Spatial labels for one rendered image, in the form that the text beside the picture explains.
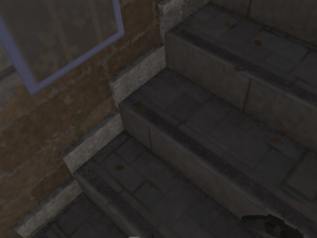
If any robot right hand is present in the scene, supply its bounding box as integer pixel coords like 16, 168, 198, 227
241, 214, 304, 238

